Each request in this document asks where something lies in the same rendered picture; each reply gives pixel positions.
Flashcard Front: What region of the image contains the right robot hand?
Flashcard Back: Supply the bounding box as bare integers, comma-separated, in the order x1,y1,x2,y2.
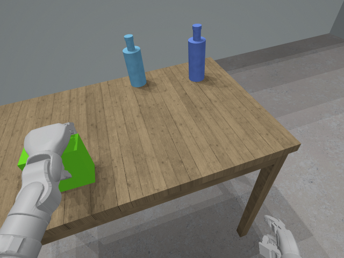
259,215,301,258

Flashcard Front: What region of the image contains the sponge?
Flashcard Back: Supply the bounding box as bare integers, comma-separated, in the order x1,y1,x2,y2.
17,134,95,192

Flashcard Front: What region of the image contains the table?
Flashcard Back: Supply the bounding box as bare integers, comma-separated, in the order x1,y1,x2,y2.
0,57,301,245

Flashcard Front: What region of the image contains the left robot hand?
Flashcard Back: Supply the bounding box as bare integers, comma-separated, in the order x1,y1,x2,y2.
24,122,77,180

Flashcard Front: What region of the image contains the robot left forearm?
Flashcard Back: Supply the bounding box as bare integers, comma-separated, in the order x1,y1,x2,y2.
0,151,62,258

